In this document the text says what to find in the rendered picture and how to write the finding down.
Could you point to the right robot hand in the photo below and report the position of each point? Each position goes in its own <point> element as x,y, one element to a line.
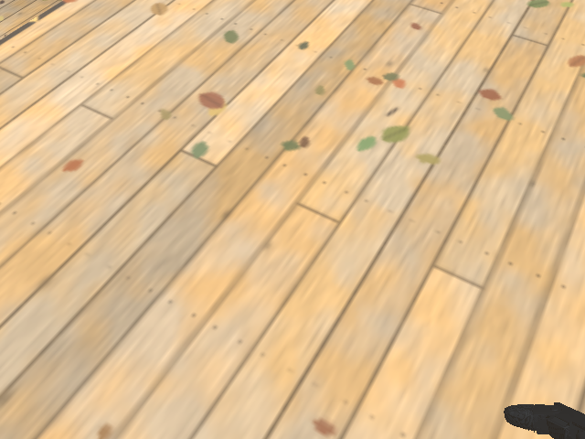
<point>558,420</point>

